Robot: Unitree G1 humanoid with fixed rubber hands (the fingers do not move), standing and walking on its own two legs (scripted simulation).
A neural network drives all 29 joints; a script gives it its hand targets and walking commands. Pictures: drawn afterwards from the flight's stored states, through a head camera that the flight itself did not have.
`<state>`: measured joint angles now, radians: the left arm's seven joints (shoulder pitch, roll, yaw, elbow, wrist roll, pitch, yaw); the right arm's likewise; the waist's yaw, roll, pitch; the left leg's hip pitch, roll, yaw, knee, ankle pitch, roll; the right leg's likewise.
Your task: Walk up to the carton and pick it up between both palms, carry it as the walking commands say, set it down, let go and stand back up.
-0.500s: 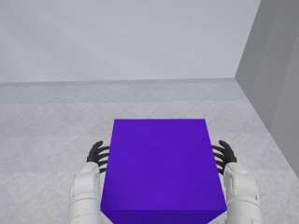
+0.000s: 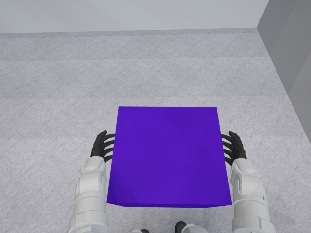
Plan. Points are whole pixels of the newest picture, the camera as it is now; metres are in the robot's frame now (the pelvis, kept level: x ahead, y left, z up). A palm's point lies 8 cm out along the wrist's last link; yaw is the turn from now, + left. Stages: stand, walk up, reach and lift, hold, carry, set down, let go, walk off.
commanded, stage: set down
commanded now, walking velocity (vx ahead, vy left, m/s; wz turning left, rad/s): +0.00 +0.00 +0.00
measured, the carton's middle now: (165, 162) +0.33 -0.02 -0.16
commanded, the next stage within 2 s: none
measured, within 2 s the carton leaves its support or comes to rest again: neither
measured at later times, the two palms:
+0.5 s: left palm (104, 156) +0.35 +0.18 -0.12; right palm (223, 159) +0.32 -0.20 -0.13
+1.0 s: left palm (114, 156) +0.38 +0.17 -0.21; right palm (217, 158) +0.35 -0.21 -0.22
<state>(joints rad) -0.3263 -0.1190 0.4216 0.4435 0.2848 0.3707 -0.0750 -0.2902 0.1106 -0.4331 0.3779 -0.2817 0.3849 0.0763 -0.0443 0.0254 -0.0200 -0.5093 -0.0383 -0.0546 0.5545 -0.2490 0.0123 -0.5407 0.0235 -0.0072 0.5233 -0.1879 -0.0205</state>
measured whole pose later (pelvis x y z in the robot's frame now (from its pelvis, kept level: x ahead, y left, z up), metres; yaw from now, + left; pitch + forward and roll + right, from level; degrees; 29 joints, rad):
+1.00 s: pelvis -0.05 -0.01 -0.14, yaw +0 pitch +44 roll +1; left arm -0.73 0.01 0.48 0.55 0.21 0.36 -0.09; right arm -0.68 0.05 -0.51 0.46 -0.20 0.36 0.02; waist -0.01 0.02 -0.27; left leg -1.59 -0.07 -0.06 1.24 -0.42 -0.02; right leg -1.64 0.06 0.02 1.21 -0.34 -0.03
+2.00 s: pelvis -0.08 +0.00 -0.28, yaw +1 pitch +52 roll +0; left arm -1.14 0.19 0.38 0.77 0.11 0.36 -0.01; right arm -1.04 -0.12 -0.50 0.65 -0.11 0.36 -0.03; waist -0.03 0.02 -0.17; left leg -2.16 -0.12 -0.04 1.77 -0.52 -0.03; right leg -2.20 0.07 0.02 1.72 -0.44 0.01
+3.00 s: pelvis -0.09 +0.01 -0.37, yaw +1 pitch +45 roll -1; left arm -1.37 0.33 0.22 0.96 -0.05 0.26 0.06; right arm -1.23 -0.21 -0.45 0.78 0.01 0.26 -0.07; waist -0.06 0.02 0.12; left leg -2.31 -0.13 -0.01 2.11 -0.59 -0.01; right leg -2.34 0.06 0.01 2.07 -0.52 0.02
